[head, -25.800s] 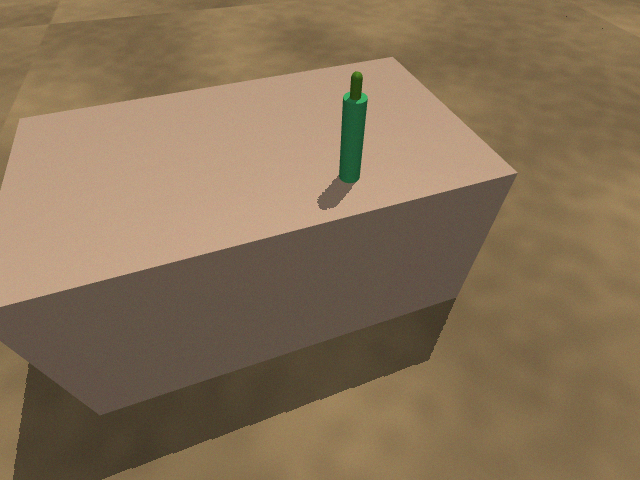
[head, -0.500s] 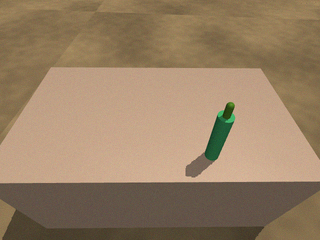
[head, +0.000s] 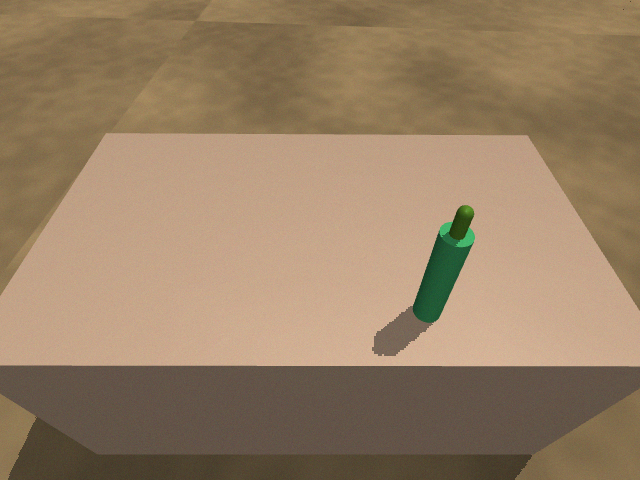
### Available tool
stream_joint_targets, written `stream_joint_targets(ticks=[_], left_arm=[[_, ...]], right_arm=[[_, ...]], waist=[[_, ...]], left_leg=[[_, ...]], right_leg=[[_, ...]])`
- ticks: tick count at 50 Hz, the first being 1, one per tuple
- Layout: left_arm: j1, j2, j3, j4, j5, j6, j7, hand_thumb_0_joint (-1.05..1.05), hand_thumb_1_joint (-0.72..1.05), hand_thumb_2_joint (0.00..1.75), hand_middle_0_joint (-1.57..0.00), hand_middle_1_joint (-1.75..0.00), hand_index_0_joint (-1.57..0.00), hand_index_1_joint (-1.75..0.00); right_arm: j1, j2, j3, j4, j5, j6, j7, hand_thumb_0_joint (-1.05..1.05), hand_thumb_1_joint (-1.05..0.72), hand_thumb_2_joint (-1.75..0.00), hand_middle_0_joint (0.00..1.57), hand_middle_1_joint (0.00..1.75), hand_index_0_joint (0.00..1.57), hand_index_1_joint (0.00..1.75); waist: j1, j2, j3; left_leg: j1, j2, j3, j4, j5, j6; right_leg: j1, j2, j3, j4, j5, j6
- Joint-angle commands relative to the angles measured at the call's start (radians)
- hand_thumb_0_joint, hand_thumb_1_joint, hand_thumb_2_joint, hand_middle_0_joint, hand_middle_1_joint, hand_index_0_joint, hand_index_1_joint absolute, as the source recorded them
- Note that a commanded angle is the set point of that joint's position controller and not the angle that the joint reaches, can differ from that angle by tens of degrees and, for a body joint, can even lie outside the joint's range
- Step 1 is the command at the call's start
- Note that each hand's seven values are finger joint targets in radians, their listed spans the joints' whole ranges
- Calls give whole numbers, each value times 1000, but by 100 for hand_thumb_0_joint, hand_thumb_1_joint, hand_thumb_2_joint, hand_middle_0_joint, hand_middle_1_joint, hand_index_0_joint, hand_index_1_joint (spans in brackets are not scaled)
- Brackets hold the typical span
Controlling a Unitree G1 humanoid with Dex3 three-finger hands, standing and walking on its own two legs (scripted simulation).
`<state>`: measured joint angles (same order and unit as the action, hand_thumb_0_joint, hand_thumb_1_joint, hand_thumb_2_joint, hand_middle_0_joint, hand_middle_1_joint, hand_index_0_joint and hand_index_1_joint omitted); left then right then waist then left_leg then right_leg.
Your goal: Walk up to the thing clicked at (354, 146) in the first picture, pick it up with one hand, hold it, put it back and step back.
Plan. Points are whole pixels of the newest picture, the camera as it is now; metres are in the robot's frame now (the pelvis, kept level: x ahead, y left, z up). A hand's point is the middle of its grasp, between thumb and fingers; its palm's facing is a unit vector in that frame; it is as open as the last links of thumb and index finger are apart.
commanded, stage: stand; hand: right
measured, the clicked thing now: (443, 267) +0.46 -0.19 -0.04
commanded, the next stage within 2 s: none
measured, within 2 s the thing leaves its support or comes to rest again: neither
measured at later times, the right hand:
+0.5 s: hand out of the picture +0.08 -0.26 -0.16, palm faces -0.03 +0.94 -0.35, open 7.4 cm
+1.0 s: hand out of the picture +0.08 -0.26 -0.16, palm faces -0.03 +0.94 -0.35, open 7.4 cm
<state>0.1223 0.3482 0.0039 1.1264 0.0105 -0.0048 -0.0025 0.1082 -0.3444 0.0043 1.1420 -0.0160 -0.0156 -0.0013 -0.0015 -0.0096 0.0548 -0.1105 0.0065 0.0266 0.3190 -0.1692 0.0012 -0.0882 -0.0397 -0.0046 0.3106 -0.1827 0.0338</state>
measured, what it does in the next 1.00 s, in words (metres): stands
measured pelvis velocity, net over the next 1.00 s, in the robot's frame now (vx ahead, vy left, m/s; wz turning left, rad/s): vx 0.01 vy -0.01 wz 0.00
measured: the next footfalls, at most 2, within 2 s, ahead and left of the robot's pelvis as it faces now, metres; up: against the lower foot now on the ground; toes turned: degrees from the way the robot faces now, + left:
none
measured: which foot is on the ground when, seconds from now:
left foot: down 0.00-1.00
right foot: down 0.00-1.00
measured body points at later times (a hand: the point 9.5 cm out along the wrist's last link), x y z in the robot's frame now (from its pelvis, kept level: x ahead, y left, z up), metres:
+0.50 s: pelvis +0.01 +0.00 +0.00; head +0.02 +0.00 +0.45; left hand +0.08 +0.29 -0.14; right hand +0.08 -0.31 -0.13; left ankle +0.00 +0.12 -0.75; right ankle -0.01 -0.14 -0.75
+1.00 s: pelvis +0.01 -0.01 +0.00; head +0.01 +0.00 +0.45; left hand +0.08 +0.30 -0.13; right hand +0.08 -0.31 -0.13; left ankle +0.00 +0.12 -0.75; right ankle -0.01 -0.14 -0.75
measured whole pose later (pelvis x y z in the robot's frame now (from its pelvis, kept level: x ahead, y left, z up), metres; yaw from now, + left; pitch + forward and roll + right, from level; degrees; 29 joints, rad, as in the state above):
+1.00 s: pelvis +0.01 -0.01 +0.00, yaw +0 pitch -2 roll +0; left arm 0.12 0.35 0.00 1.11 0.01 -0.01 0.00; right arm 0.11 -0.35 0.00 1.13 -0.02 -0.01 0.00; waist 0.00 -0.01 0.05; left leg -0.10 0.02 0.02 0.32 -0.17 -0.01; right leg -0.08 -0.03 -0.01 0.31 -0.19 0.03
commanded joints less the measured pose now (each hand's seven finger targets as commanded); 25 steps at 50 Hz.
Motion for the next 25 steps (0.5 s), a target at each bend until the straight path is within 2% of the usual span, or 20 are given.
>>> stream_joint_targets(ticks=[1,5,9,13,17,25], left_arm=[[-34,209,35,-59,2,-17,11,0,90,90,-20,-30,-20,-30],[-29,202,32,-63,2,-18,12,0,90,90,-20,-30,-20,-30],[-33,211,35,-64,2,-18,12,0,90,90,-20,-30,-20,-30],[-24,206,34,-63,0,-20,12,0,90,90,-20,-30,-20,-30],[-30,209,35,-63,1,-19,12,0,90,90,-20,-30,-20,-30],[-31,210,37,-68,-1,-20,13,0,90,90,-20,-30,-20,-30]], right_arm=[[-33,-217,-42,-58,6,-16,-12,0,-90,-90,20,30,20,30],[-36,-225,-45,-59,4,-17,-11,0,-90,-90,20,30,20,30],[-30,-216,-44,-59,5,-13,-10,0,-90,-90,20,30,20,30],[-38,-221,-45,-59,6,-15,-10,0,-90,-90,20,30,20,30],[-36,-216,-43,-60,6,-13,-9,0,-90,-90,20,30,20,30],[-31,-222,-44,-63,6,-16,-12,0,-90,-90,20,30,20,30]], waist=[[-6,4,-73],[0,13,-78],[-5,9,-74],[0,12,-80],[-2,9,-71],[-1,16,-86]], left_leg=[[37,126,-104,-50,129,13],[29,127,-101,-43,148,17],[17,121,-95,-42,121,13],[35,126,-102,-41,151,14],[23,123,-98,-44,121,13],[38,128,-97,-36,183,13]], right_leg=[[-23,-95,72,-38,109,-46],[-12,-97,73,-44,118,-47],[-8,-100,77,-49,116,-48],[-6,-96,71,-45,130,-47],[-1,-99,75,-49,121,-48],[9,-100,72,-37,177,-49]])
